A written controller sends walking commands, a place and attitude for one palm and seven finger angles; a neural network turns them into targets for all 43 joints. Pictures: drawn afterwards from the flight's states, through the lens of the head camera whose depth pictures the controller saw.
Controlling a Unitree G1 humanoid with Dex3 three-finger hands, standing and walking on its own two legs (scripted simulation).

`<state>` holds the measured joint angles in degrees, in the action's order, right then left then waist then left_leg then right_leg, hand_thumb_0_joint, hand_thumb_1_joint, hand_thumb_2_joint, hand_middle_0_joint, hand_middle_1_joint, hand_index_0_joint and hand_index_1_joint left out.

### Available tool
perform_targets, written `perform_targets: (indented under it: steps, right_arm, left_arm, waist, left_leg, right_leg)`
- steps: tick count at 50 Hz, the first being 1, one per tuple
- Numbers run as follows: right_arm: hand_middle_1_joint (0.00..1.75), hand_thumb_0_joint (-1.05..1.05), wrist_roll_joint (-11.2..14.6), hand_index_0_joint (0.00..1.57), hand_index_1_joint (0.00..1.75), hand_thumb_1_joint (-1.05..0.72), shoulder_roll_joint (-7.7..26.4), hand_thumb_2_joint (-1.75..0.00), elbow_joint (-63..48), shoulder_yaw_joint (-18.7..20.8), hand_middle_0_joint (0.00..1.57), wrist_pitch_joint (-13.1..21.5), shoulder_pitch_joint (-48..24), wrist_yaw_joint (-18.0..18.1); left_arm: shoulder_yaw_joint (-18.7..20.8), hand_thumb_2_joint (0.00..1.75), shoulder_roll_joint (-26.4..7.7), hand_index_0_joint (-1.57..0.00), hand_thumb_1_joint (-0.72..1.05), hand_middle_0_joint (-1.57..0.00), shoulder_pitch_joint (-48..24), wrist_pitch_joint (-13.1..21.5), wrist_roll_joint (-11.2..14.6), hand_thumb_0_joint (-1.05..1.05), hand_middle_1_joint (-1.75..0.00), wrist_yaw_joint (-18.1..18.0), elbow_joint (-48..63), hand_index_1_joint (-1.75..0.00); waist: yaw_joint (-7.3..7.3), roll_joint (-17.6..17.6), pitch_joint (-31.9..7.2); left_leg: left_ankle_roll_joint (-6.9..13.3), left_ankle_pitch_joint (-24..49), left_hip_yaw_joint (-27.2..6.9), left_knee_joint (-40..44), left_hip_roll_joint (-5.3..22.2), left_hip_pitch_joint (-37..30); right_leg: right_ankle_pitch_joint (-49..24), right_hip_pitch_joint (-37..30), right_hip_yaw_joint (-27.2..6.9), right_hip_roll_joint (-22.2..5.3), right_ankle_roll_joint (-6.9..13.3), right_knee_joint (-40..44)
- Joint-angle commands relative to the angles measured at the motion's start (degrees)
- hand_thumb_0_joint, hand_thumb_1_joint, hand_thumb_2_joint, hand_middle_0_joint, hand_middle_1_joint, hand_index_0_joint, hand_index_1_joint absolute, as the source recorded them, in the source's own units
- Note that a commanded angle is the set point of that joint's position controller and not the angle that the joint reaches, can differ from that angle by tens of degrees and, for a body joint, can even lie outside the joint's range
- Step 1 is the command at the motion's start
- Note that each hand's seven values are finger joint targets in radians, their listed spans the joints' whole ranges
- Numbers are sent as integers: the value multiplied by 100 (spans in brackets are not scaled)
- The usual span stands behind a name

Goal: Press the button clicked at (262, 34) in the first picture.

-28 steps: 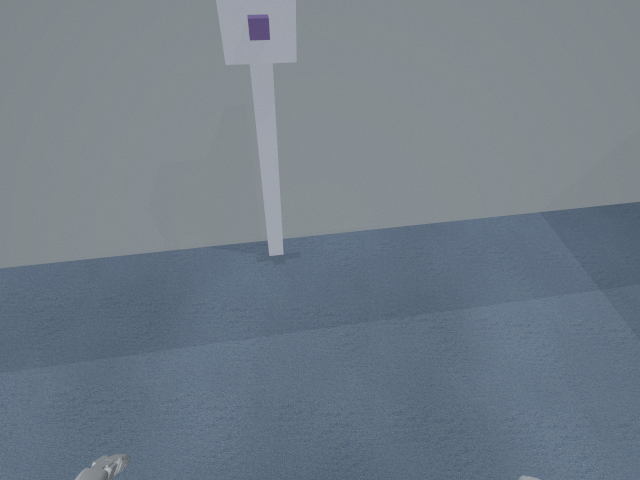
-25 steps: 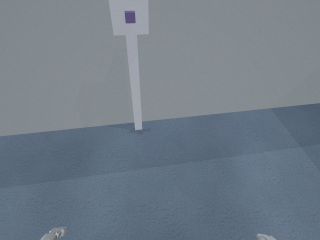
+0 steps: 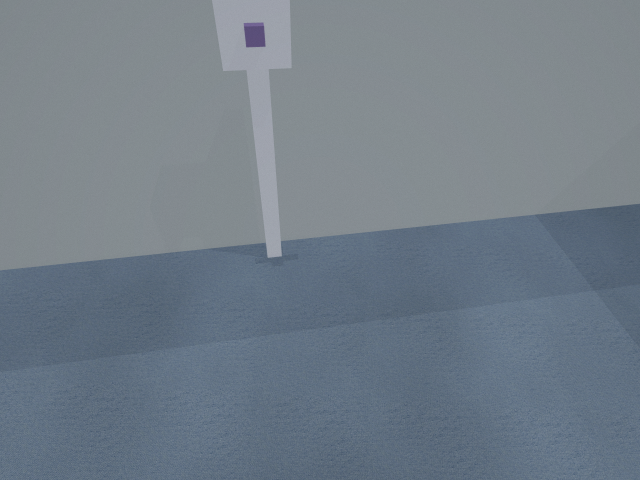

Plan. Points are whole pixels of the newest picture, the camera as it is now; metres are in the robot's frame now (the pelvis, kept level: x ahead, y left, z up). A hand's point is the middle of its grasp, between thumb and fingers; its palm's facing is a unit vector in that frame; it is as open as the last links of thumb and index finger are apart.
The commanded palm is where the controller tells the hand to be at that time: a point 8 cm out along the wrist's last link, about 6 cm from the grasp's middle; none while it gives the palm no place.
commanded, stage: stand and wait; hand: left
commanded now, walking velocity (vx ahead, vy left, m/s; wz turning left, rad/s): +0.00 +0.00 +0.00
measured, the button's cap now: (254, 34) +1.05 +0.23 +0.12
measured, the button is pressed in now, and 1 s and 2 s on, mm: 0 0 0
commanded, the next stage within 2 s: look at it before walking up in 0.42 s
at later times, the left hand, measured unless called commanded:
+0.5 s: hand out of the picture +0.07 +0.23 -0.16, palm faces -0.04 -0.94 -0.33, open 7.4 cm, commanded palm none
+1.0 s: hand out of the picture +0.08 +0.24 -0.15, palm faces -0.04 -0.94 -0.33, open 7.4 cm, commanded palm none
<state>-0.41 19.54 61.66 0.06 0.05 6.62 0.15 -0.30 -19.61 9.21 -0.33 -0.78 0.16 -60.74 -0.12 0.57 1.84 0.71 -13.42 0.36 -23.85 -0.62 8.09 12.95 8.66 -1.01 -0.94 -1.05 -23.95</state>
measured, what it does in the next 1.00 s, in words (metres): stands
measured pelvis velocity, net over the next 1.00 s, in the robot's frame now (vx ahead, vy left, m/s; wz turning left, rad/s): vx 0.00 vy -0.01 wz -0.01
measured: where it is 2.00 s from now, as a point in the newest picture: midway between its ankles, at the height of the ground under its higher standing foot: outside the picture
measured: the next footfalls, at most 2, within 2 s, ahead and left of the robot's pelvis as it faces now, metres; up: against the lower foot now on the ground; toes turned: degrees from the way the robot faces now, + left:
left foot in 1.84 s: +0.40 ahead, +0.05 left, +0.00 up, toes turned -14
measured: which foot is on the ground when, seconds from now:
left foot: down 0.00-1.00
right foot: down 0.00-1.00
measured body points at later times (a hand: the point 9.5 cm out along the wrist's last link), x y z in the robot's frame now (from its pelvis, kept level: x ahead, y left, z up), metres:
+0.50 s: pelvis -0.01 -0.01 +0.00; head -0.01 -0.01 +0.45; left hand +0.07 +0.28 -0.13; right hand +0.05 -0.31 -0.13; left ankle +0.00 +0.11 -0.74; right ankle +0.00 -0.13 -0.74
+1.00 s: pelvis +0.00 -0.01 +0.00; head +0.00 +0.00 +0.45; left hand +0.08 +0.29 -0.13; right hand +0.08 -0.30 -0.13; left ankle +0.00 +0.11 -0.74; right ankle +0.00 -0.13 -0.74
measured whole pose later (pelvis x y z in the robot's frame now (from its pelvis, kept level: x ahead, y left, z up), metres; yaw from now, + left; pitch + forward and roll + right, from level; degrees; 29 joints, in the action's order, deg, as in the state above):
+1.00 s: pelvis +0.00 -0.01 +0.00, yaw -1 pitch -2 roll +0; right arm -0.2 19.3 64.0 -0.3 0.7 5.8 0.0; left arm -0.3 -19.7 7.5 0.3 -0.9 0.2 -62.6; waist 0.0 0.4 1.6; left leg 0.0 -11.9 0.7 -20.9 0.1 7.5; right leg 11.5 8.5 -1.3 -0.2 -0.5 -21.5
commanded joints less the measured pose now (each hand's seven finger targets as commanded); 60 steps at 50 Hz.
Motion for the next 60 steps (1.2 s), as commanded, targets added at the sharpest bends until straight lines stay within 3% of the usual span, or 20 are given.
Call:
perform_targets:
  steps: [1,19,30,54,56,57,60]
  right_arm:
    - [30,0,-18,20,30,-90,1185,-90,-357,224,20,170,-391,49]
    - [30,0,-20,20,30,-90,1165,-90,-112,216,20,160,-194,25]
    - [30,0,-15,20,30,-90,1185,-90,-109,215,20,192,-218,38]
    - [30,0,2,20,30,-90,1214,-90,-130,202,20,189,-358,53]
    - [30,0,-48,20,30,-90,632,-90,-15,73,20,111,-38,40]
    - [30,0,-64,20,30,-90,506,-90,-5,69,20,66,122,32]
    - [30,0,-95,20,30,-90,674,-90,-140,187,20,9,264,26]
  left_arm:
    - [216,90,-1178,-20,90,-20,-380,161,25,0,-30,-80,378,-30]
    - [213,90,-1197,-20,90,-20,-383,185,15,0,-30,-77,241,-30]
    - [208,90,-1168,-20,90,-20,-366,194,19,0,-30,-79,232,-30]
    - [212,90,-1196,-20,90,-20,-405,194,10,0,-30,-79,193,-30]
    - [114,90,-606,-20,90,-20,-69,79,13,0,-30,-85,77,-30]
    - [102,90,-499,-20,90,-20,84,15,-2,0,-30,-72,68,-30]
    - [204,90,-555,-20,90,-20,189,-72,-49,0,-30,42,266,-30]
  waist:
    - [16,-66,-289]
    - [27,71,-164]
    - [20,-120,-328]
    - [12,-17,-351]
    - [18,-50,-405]
    - [10,-31,-362]
    - [20,-171,247]
  left_leg:
    - [143,547,-566,523,677,47]
    - [99,233,-590,598,673,139]
    - [97,604,-579,602,738,11]
    - [99,966,-551,653,768,-187]
    - [-7,379,-340,510,759,-257]
    - [-8,-214,-290,438,761,-252]
    - [117,-1849,-429,606,903,164]
  right_leg:
    - [-538,22,-516,-594,271,451]
    - [66,235,-684,-600,291,687]
    - [-541,84,-597,-586,282,561]
    - [-984,-49,-530,-593,254,559]
    - [-428,62,-574,-510,208,478]
    - [184,238,-629,-446,221,428]
    - [1503,924,-739,-188,307,238]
